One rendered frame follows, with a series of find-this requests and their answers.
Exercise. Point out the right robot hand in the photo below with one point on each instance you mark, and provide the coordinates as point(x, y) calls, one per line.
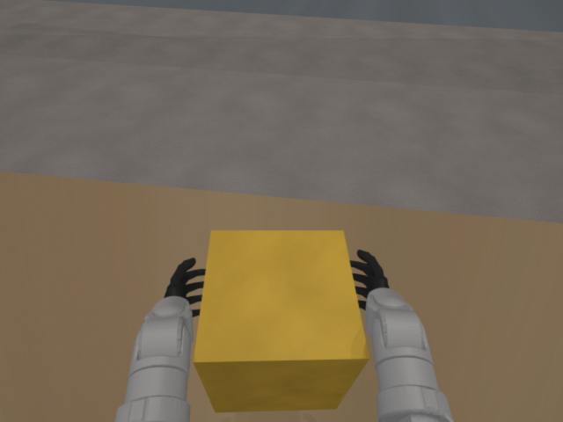
point(375, 275)

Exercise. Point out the carton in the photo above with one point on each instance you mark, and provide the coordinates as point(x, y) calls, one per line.
point(280, 327)

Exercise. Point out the left robot hand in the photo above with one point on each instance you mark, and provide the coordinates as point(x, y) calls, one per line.
point(178, 286)

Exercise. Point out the robot right forearm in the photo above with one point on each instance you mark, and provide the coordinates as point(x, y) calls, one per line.
point(408, 389)

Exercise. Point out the robot left forearm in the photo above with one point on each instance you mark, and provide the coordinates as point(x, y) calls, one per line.
point(159, 369)

